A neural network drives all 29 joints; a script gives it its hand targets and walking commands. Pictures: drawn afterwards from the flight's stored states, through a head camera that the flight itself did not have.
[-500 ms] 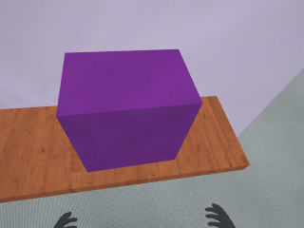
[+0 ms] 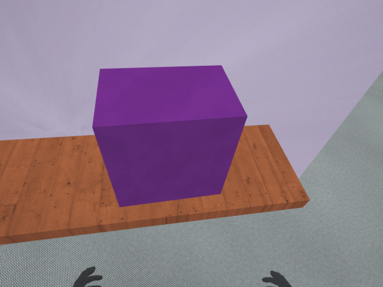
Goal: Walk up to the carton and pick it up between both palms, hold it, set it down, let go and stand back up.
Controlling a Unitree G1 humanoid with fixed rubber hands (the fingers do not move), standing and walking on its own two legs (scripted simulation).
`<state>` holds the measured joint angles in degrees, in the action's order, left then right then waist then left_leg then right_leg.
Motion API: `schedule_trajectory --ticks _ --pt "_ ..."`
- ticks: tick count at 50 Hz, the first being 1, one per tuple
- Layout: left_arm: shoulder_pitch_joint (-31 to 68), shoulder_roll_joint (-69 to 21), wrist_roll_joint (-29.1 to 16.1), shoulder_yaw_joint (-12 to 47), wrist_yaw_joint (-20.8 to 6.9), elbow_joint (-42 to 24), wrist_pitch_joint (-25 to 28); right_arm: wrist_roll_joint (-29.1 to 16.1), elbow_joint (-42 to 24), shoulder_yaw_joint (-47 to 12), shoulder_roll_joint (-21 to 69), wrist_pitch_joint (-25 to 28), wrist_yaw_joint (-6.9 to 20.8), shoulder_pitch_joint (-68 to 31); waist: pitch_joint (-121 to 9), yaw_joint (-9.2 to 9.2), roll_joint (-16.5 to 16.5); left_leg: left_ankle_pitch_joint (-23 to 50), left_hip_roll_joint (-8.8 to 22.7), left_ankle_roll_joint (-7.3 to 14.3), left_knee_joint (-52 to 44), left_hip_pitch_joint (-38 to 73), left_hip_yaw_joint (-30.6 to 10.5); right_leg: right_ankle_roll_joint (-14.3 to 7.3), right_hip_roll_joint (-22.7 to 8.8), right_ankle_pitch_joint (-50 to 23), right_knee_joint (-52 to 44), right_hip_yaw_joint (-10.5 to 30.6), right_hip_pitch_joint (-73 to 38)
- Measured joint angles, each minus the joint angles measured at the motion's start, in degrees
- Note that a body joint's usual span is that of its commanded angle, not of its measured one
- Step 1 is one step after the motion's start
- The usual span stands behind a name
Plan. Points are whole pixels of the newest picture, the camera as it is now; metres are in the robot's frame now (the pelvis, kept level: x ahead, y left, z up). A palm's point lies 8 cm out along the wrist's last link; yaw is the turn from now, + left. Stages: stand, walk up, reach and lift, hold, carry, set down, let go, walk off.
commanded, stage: let go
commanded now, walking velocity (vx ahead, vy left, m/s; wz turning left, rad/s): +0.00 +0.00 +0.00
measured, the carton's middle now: (168, 139) +0.43 +0.04 +0.07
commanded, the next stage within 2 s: stand in 0.08 s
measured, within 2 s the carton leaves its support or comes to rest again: neither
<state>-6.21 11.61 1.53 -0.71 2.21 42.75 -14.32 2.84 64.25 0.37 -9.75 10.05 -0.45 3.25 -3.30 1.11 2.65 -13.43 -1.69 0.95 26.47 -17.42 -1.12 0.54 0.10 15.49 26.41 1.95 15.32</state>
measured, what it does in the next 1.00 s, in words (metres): stands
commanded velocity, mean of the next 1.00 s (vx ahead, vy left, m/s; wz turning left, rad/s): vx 0.00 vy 0.00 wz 0.00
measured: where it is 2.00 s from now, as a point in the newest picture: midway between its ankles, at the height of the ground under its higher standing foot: outside the picture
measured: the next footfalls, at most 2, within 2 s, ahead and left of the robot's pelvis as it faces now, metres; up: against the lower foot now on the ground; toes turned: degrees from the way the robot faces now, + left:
none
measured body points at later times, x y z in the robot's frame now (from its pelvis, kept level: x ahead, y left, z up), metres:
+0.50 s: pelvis -0.01 +0.01 +0.00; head -0.03 +0.01 +0.45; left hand -0.06 +0.25 -0.16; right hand -0.02 -0.23 -0.16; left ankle +0.00 +0.11 -0.74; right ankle -0.02 -0.13 -0.74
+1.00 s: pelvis -0.02 -0.01 +0.00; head -0.05 -0.01 +0.45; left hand -0.08 +0.19 -0.17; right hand -0.05 -0.21 -0.17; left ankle +0.00 +0.11 -0.74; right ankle -0.02 -0.13 -0.74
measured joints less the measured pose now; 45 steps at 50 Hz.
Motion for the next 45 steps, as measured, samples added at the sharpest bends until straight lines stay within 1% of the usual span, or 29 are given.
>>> schedule_trajectory --ticks 6,7,9,12,14,17,22,27,32,39,45 --pt "-0.3 0.1 1.0 -0.1 -0.1 -1.2 -1.8 0.7 -0.7 0.8 0.8 -1.8 0.1 -0.4 1.3 -0.31 1.4 0.6 -0.3 0.1 0.7 1.0 -0.1 0.1 -0.2 -0.2 1.2 -0.1 -0.9" --pt "-0.6 0.2 1.0 -0.1 -0.1 -1.3 -1.3 0.9 -1.2 1.0 0.9 -2.3 0.1 -0.2 1.5 -0.33 1.3 0.7 -0.3 0.1 0.8 1.0 -0.2 0.1 -0.3 -0.3 1.2 -0.2 -0.9" --pt "-2.1 -0.1 1.0 -0.2 -0.3 0.4 3.6 1.3 -2.0 0.8 0.5 -4.3 0.2 1.7 0.9 -0.45 0.6 0.6 -0.2 0.3 1.4 0.5 -0.9 0.2 -0.2 -0.6 0.6 -1.0 -1.2" --pt "-6.3 0.0 1.2 -0.4 -0.7 3.6 10.6 1.0 -1.0 0.8 0.2 -7.4 0.3 5.5 0.0 -1.14 -0.4 0.5 -0.4 0.5 1.2 1.3 -1.8 0.4 -0.3 -1.0 -0.8 -1.9 -2.9" --pt "-9.4 0.2 1.4 -0.7 -0.8 5.8 13.2 0.6 0.1 1.0 0.1 -8.7 0.4 8.0 -0.4 -1.7 -0.9 0.5 -0.5 0.5 1.0 2.0 -2.0 0.4 -0.4 -0.8 -1.1 -2.1 -3.7" --pt "-13.3 0.6 1.4 -0.9 -0.7 9.2 14.8 0.1 1.5 1.6 -0.1 -9.6 0.7 10.7 -0.1 -1.94 -1.7 0.3 -0.7 0.6 1.1 2.8 -2.5 0.5 -0.6 -0.6 -1.4 -2.5 -4.9" --pt "-17.5 0.4 0.7 -0.9 -0.3 14.0 15.6 -0.5 3.1 2.3 -0.3 -10.0 1.0 13.1 0.9 -2.09 -2.4 0.2 -0.9 0.7 1.1 3.9 -2.5 0.6 -0.7 -0.5 -1.6 -2.6 -6.1" --pt "-19.0 -0.8 0.5 -0.1 -0.1 17.2 15.6 -0.9 4.1 2.2 0.7 -10.3 0.7 14.5 1.5 -1.85 -1.9 0.4 -1.2 0.7 0.9 4.6 -2.9 0.6 -1.1 -0.2 -1.2 -2.9 -6.7" --pt "-18.9 -2.8 0.4 0.7 -0.1 18.9 15.3 -1.2 4.7 1.6 2.4 -10.8 0.3 15.7 1.2 -1.86 -1.2 0.7 -1.6 0.6 0.5 5.2 -3.3 0.5 -1.4 0.1 -0.7 -3.2 -7.1" --pt "-17.8 -5.3 0.2 1.7 -0.1 20.7 15.7 -1.7 5.1 0.8 3.9 -10.6 -0.3 16.5 0.9 -1.48 -1.6 0.7 -1.4 0.3 0.6 5.7 -3.7 0.2 -1.2 0.3 -0.5 -3.5 -7.6" --pt "-17.0 -5.7 0.0 1.6 0.2 22.0 15.7 -1.9 5.1 0.4 4.6 -10.4 -0.6 16.8 1.1 -1.06 -2.1 0.4 -1.1 -0.2 1.3 5.8 -4.0 -0.2 -0.9 0.6 0.3 -3.8 -7.8"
